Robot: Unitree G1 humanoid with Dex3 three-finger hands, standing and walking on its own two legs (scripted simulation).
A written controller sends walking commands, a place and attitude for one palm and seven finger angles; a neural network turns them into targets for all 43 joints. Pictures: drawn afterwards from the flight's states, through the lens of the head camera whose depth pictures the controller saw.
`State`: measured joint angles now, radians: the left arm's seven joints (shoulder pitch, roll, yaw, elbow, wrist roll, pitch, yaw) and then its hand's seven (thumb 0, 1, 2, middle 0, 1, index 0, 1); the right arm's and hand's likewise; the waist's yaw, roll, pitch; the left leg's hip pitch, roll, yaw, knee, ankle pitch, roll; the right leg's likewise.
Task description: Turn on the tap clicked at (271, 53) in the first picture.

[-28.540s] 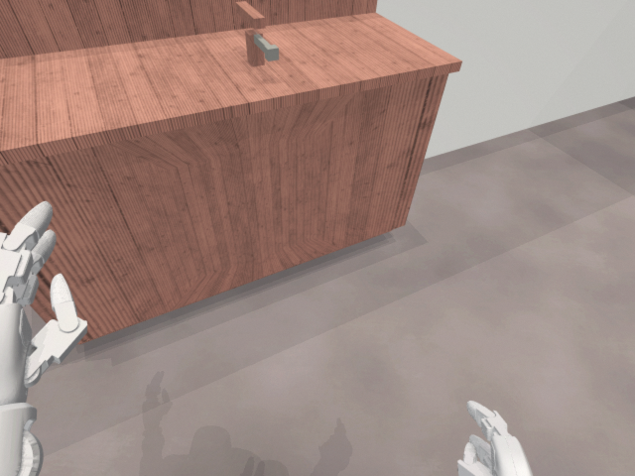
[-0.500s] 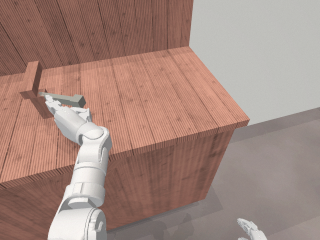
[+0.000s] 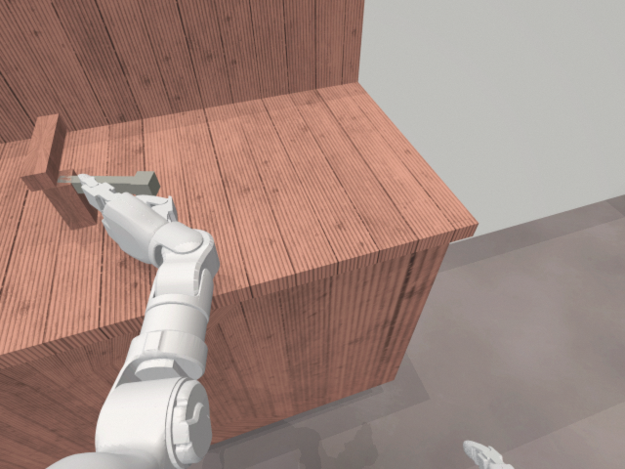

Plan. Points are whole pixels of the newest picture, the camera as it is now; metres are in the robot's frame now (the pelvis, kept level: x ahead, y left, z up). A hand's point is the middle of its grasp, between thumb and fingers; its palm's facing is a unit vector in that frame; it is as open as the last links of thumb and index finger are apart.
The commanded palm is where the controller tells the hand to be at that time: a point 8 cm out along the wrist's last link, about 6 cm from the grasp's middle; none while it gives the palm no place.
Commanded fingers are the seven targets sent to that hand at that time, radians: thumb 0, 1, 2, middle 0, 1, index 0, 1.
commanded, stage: lift the hand up off the lever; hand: left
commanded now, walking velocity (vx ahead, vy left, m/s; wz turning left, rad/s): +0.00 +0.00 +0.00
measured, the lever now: (145, 185) +0.46 +0.24 +0.13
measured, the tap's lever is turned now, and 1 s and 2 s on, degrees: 70 74 74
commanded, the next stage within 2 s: none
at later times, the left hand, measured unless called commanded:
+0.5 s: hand (158, 194) +0.43 +0.22 +0.14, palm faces +0.83 -0.55 -0.08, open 7.8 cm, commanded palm +0.38 +0.23 +0.14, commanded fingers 0.00 0.90 0.90 -0.15 -0.15 -0.15 -0.15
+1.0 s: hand (156, 189) +0.43 +0.21 +0.15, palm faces +0.81 -0.58 -0.07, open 7.8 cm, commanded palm +0.37 +0.23 +0.16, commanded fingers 0.00 0.90 0.90 -0.15 -0.15 -0.15 -0.15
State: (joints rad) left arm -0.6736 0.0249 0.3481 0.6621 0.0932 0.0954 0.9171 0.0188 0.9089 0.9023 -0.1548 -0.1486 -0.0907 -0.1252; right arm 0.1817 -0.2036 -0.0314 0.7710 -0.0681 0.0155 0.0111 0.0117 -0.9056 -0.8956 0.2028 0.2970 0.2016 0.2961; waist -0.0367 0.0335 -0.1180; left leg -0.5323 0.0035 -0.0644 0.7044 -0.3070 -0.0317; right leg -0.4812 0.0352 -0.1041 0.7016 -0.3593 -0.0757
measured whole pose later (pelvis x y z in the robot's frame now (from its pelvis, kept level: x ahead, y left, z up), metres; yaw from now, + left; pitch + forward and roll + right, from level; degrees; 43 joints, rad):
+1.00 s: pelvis +0.02 +0.01 +0.01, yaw -1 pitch +5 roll +0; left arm -0.59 0.00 0.31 0.46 0.05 0.24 0.86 0.02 0.90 0.90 -0.15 -0.14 -0.15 -0.15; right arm 0.16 -0.20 -0.03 0.76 -0.06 0.01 0.01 0.01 -0.91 -0.90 0.20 0.30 0.20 0.30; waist 0.00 0.03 -0.11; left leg -0.40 0.00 -0.04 0.61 -0.30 -0.02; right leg -0.35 0.03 -0.08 0.61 -0.35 -0.06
